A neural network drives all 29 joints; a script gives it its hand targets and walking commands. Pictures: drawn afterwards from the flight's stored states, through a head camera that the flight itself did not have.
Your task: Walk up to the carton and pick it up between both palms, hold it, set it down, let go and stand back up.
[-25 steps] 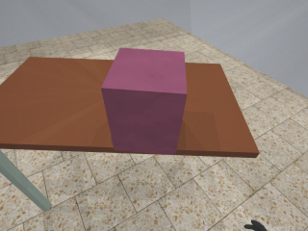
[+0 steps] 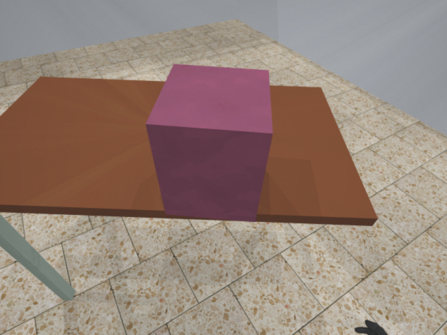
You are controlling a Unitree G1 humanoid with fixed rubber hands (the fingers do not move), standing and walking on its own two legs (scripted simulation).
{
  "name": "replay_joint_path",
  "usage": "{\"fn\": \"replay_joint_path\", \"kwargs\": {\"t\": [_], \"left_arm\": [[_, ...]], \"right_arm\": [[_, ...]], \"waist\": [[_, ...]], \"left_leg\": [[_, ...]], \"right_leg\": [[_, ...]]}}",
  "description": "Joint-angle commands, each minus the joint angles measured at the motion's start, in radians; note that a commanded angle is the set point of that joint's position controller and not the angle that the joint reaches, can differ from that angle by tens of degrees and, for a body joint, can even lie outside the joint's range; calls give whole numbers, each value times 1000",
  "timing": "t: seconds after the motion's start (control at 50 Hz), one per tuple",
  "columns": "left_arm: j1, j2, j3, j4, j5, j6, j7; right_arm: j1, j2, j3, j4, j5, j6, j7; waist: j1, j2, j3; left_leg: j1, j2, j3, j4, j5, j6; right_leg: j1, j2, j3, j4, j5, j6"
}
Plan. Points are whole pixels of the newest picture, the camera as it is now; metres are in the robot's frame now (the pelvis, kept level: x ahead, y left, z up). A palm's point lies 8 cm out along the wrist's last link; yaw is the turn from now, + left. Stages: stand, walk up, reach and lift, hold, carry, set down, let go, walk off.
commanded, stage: stand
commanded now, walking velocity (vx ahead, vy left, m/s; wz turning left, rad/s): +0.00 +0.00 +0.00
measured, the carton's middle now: (215, 144) +0.47 +0.02 +0.09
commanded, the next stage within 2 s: none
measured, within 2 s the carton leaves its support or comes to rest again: neither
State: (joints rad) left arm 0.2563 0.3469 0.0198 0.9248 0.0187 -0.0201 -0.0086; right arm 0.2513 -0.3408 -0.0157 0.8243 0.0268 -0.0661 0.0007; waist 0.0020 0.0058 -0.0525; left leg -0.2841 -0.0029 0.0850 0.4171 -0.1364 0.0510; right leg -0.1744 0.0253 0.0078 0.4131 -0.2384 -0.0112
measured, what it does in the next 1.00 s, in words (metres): stands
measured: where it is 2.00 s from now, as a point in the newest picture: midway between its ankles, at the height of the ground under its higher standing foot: outside the picture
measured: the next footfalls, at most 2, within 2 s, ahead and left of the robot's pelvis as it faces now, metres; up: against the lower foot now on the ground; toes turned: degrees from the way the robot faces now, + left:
none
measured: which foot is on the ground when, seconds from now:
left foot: down 0.00-1.00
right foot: down 0.00-1.00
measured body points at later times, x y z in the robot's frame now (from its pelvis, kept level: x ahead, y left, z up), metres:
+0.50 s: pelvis +0.00 +0.00 +0.00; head -0.01 +0.01 +0.45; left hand +0.08 +0.30 -0.12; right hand +0.11 -0.29 -0.10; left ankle +0.06 +0.08 -0.74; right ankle -0.01 -0.12 -0.74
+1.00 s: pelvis +0.00 +0.00 +0.00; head +0.00 +0.00 +0.45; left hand +0.08 +0.30 -0.12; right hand +0.10 -0.29 -0.10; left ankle +0.06 +0.08 -0.74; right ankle -0.01 -0.12 -0.74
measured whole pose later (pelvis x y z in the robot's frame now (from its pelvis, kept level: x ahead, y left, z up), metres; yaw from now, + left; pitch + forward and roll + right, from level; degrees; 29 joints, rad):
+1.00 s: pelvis +0.00 +0.00 +0.00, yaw +0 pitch +0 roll -1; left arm 0.24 0.35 0.02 0.92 0.02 -0.02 -0.01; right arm 0.25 -0.34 -0.02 0.83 0.03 -0.06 0.00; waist 0.00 0.00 -0.02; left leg -0.28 0.00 0.08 0.42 -0.14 0.05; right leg -0.17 0.03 0.01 0.41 -0.24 -0.01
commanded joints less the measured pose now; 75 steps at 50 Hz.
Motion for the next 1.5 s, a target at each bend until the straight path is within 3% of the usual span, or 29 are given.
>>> {"fn": "replay_joint_path", "kwargs": {"t": [0.0,0.02,0.1,0.16,0.18,0.2,0.22,0.28,0.34,0.36,0.46,0.52,0.6,0.62,0.64,0.68,0.72,0.74,0.86,0.9,1.0,1.08,1.18,1.22,1.3,1.34,1.38,1.44,1.48], "left_arm": [[-63,217,28,-21,-3,-34,6],[-76,222,28,-23,5,-34,4],[-72,201,26,-14,-2,-27,7],[-41,206,31,-9,-6,-27,7],[-77,216,30,-15,-4,-30,9],[-74,216,32,-25,1,-34,6],[-83,228,32,-19,3,-27,10],[-65,207,28,-14,-3,-27,6],[-74,228,36,-9,0,-25,10],[-56,213,35,-17,-8,-25,9],[-65,214,29,-21,-4,-21,9],[-68,201,26,-23,5,-26,5],[-63,210,28,-21,-8,-33,9],[-65,214,24,-19,1,-27,7],[-83,216,32,-17,4,-28,9],[-70,218,32,-18,-1,-28,9],[-85,213,28,-18,-2,-27,6],[-53,202,27,-10,-6,-24,7],[-50,216,38,-5,-5,-21,9],[-48,204,31,-14,-2,-21,6],[-59,210,32,-9,-8,-25,2],[-64,221,33,-15,-4,-24,5],[-122,220,27,-28,1,-28,8],[-88,202,25,-19,-2,-29,8],[-89,218,24,-11,-3,-28,7],[-98,208,23,-14,0,-26,9],[-119,220,29,-20,-1,-28,6],[-82,206,28,-10,-4,-31,10],[-123,209,22,-13,4,-30,9]], "right_arm": [[-35,-229,-42,52,-56,-4,-5],[-52,-227,-46,48,-53,-3,-7],[-65,-221,-44,45,-53,1,-6],[-77,-236,-51,39,-63,-2,-7],[-66,-223,-48,37,-52,-3,-6],[-78,-214,-44,39,-53,0,-8],[-82,-210,-41,32,-53,-4,-6],[-77,-222,-41,42,-58,-4,-8],[-78,-235,-46,47,-64,4,-10],[-65,-236,-46,41,-58,3,-12],[-65,-216,-46,35,-54,0,-12],[-60,-217,-43,40,-51,0,-12],[-71,-235,-47,39,-55,2,-2],[-75,-216,-45,38,-59,-1,-4],[-81,-210,-41,36,-56,-4,-4],[-64,-212,-44,43,-49,-2,-3],[-63,-220,-42,43,-49,-1,-5],[-69,-248,-47,47,-61,4,-11],[-67,-239,-49,40,-56,3,-6],[-65,-224,-45,36,-53,-1,-9],[-72,-236,-44,35,-55,6,-14],[-65,-226,-44,39,-57,2,-11],[-76,-221,-44,32,-49,2,-4],[-68,-210,-46,39,-54,-1,-5],[-71,-217,-42,38,-51,10,-5],[-80,-205,-40,36,-56,-1,-7],[-96,-220,-45,33,-55,4,-6],[-81,-229,-48,25,-55,-1,-6],[-74,-208,-41,36,-52,5,-4]], "waist": [[-7,-32,61],[-19,3,65],[-20,4,106],[0,39,65],[-16,-11,103],[-7,16,103],[-13,-12,65],[-10,52,75],[-10,-7,106],[5,1,70],[-13,21,107],[-14,-8,113],[-4,33,96],[-11,-28,82],[-11,22,84],[-8,32,92],[-20,-18,102],[-7,24,100],[-6,41,117],[-11,-5,96],[-9,30,101],[-1,36,77],[-25,-31,47],[-21,23,55],[-13,17,68],[-11,-29,77],[-7,18,95],[-12,15,106],[-18,-7,78]], "left_leg": [[125,145,-204,-88,-44,-4],[126,135,-192,-78,-34,-8],[96,147,-209,-107,-123,2],[99,161,-234,-129,-155,3],[61,147,-216,-121,-111,1],[97,140,-203,-115,-81,2],[123,148,-211,-107,-84,0],[101,159,-226,-113,-112,-1],[88,147,-222,-118,-100,0],[112,146,-214,-112,-114,-1],[102,147,-214,-110,-99,-2],[82,153,-224,-107,-98,3],[107,144,-224,-122,-149,2],[103,154,-230,-121,-123,2],[94,151,-215,-116,-89,1],[98,141,-208,-113,-67,0],[101,156,-221,-134,-106,-2],[105,158,-233,-127,-132,0],[49,154,-247,-156,-219,-4],[77,157,-230,-134,-174,-7],[77,164,-244,-155,-219,-1],[97,153,-230,-129,-104,0],[139,145,-202,-82,9,-2],[132,148,-204,-83,-8,-1],[121,147,-212,-101,-57,-2],[108,154,-224,-95,-67,-1],[102,135,-202,-99,-80,-3],[74,150,-234,-119,-130,5],[110,139,-202,-95,-50,-4]], "right_leg": [[-25,-146,128,-120,11,-37],[-31,-144,126,-126,15,-31],[-50,-135,126,-119,-8,-29],[0,-134,122,-103,-7,-35],[-8,-149,126,-105,6,-33],[-31,-145,127,-120,-3,-33],[-17,-137,127,-127,9,-27],[-23,-130,121,-106,-1,-31],[-31,-135,112,-107,10,-30],[-13,-142,127,-110,22,-34],[-51,-137,123,-119,4,-30],[-42,-134,118,-113,-12,-31],[-32,-137,133,-116,-5,-37],[-22,-136,119,-111,6,-36],[-13,-143,129,-121,3,-33],[-25,-146,134,-115,-1,-35],[-51,-136,110,-109,-16,-29],[-37,-123,113,-110,-9,-32],[-14,-128,113,-94,-21,-34],[-24,-127,119,-105,-19,-32],[-31,-120,115,-97,-27,-31],[-10,-136,117,-88,13,-34],[-19,-148,121,-125,22,-31],[-16,-146,127,-125,16,-32],[-28,-141,126,-124,-9,-29],[-19,-147,122,-129,-22,-30],[-37,-142,135,-131,-18,-33],[-25,-135,116,-115,-6,-33],[-17,-147,122,-124,11,-27]]}}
